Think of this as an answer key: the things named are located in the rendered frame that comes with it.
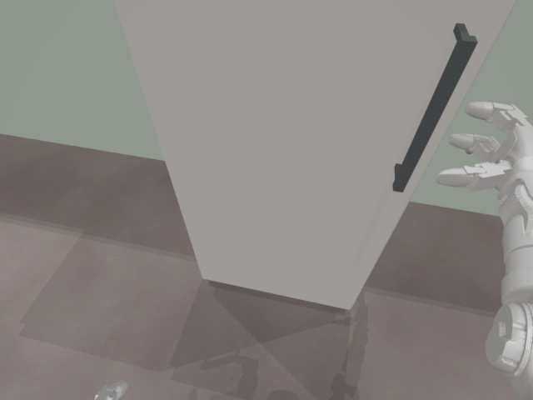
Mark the right robot forearm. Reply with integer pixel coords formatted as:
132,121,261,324
498,171,533,306

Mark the right robot hand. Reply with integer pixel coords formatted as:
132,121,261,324
436,102,533,192

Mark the robot right upper arm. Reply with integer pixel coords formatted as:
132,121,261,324
486,302,533,400

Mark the fridge door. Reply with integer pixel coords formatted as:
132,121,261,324
113,0,516,310

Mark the left robot hand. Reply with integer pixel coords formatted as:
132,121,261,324
95,380,128,400

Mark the handle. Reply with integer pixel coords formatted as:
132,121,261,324
393,23,478,193

